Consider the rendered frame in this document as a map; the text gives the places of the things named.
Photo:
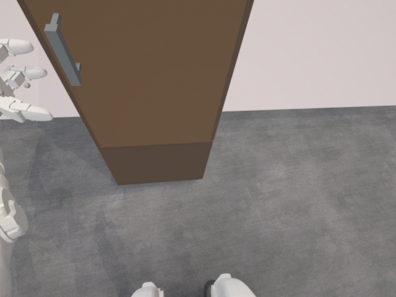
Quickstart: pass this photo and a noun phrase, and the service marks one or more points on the handle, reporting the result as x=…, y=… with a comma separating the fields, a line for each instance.
x=61, y=50

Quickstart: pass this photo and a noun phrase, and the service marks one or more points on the right robot shin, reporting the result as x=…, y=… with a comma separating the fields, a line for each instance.
x=225, y=275

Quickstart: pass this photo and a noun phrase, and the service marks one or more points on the right robot thigh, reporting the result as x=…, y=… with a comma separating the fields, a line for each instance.
x=230, y=287

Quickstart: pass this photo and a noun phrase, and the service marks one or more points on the cupboard door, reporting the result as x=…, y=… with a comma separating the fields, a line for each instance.
x=153, y=71

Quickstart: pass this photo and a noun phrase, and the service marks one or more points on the robot left upper arm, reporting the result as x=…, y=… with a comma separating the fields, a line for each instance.
x=13, y=223

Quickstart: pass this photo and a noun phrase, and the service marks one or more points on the robot left hand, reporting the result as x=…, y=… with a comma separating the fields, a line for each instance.
x=12, y=78

